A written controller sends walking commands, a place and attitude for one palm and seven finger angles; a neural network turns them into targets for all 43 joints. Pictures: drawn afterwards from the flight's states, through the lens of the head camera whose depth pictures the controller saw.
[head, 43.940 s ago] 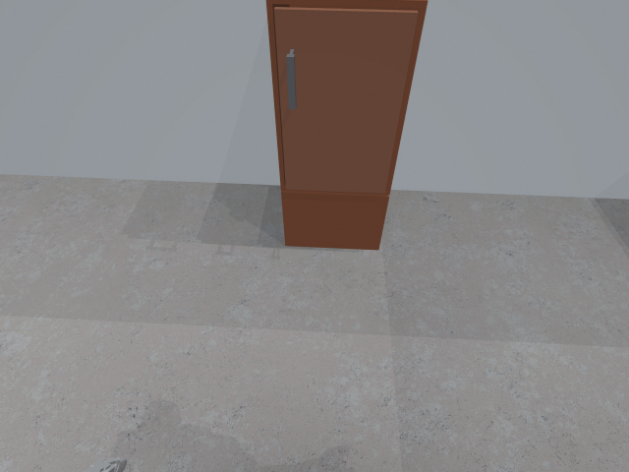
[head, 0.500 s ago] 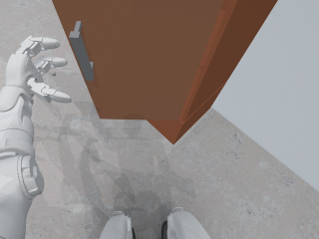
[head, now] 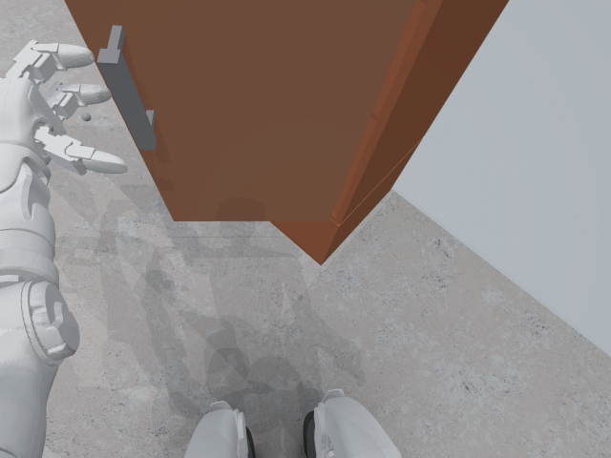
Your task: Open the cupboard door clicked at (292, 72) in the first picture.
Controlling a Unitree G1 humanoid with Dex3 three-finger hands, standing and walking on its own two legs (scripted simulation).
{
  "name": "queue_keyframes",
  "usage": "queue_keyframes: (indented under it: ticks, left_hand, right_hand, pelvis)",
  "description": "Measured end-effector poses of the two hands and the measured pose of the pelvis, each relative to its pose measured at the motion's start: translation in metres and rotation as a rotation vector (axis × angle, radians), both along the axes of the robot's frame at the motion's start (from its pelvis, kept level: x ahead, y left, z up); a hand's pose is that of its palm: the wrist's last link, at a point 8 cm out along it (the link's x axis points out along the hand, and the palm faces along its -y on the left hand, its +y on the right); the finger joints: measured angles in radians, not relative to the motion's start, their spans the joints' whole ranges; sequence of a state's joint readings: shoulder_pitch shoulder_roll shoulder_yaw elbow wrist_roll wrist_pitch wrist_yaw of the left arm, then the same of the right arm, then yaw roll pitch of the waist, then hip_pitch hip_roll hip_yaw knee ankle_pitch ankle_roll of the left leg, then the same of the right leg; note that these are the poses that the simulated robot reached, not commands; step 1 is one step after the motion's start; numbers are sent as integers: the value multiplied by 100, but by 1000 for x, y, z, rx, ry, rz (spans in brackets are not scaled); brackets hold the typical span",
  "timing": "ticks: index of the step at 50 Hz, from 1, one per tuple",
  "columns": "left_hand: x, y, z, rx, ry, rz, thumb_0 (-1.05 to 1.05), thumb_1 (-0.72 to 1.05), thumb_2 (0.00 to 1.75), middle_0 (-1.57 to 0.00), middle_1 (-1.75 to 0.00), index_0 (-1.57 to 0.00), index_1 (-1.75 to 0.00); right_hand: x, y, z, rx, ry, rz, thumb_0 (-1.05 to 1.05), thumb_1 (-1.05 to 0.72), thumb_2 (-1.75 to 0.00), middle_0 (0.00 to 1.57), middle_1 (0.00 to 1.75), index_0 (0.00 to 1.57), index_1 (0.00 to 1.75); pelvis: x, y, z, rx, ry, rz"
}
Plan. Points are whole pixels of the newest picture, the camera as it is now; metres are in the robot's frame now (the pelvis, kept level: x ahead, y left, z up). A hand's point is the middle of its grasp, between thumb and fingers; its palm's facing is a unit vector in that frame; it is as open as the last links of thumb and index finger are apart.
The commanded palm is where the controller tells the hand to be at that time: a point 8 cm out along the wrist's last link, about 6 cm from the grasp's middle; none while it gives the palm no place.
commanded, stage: move the hooked fingers beside the handle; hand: left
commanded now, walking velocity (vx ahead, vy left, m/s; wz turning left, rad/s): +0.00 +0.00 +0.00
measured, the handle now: (133, 94) +0.56 +0.17 +0.07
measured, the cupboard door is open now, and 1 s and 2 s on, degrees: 44 44 45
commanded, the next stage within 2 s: slide the fingers in behind the handle in 0.50 s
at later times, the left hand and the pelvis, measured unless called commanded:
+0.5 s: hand (85, 123) +0.51 +0.22 +0.07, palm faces -0.04 -1.00 +0.00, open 14.0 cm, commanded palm +0.50 +0.26 +0.07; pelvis +0.00 +0.00 +0.00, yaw +1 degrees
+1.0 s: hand (107, 122) +0.51 +0.19 +0.07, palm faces -0.03 -1.00 +0.00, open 14.0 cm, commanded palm +0.49 +0.23 +0.07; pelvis +0.00 +0.00 +0.00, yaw +1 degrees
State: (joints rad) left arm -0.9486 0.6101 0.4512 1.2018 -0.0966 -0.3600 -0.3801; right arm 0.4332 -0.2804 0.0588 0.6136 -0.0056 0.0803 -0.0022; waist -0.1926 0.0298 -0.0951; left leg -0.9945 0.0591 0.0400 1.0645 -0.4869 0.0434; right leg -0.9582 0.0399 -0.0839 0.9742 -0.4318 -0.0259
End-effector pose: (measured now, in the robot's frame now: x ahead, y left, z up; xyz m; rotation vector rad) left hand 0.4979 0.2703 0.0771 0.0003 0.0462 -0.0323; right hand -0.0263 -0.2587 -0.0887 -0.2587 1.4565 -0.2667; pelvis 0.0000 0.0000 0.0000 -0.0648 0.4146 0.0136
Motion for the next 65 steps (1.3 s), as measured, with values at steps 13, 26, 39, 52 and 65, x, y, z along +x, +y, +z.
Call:
queue_keyframes:
  ticks: [13,26,39,52,65]
  left_hand:
    - [-10,5,0,5,6,0,-1,-50,30,-30,-120,-30,-120]
    - [-5,2,-4,3,0,-3,-1,-50,30,-30,-120,-30,-120]
    - [-5,-8,-1,0,1,-11,-1,-50,30,-30,-120,-29,-120]
    - [-6,-25,-4,5,-14,-7,-1,-50,30,-30,-120,-30,-121]
    - [-8,-45,-1,9,-27,-10,-1,-50,30,-30,-120,-29,-120]
  right_hand:
    - [38,-4,0,-8,-82,40,1,-91,-90,21,30,20,30]
    - [38,-5,-6,-14,-88,45,1,-91,-90,21,30,20,30]
    - [14,0,-5,5,-36,16,1,-91,-90,21,30,20,30]
    - [16,-1,-6,9,-54,17,1,-91,-90,21,30,20,30]
    - [28,-1,-11,31,-95,29,1,-91,-90,21,30,20,30]
  pelvis:
    - [5,0,3,-1,-18,10]
    - [0,0,-3,-4,-6,12]
    - [0,0,-1,-3,-9,11]
    - [-1,0,-2,1,-13,10]
    - [-1,-3,-1,8,-19,11]
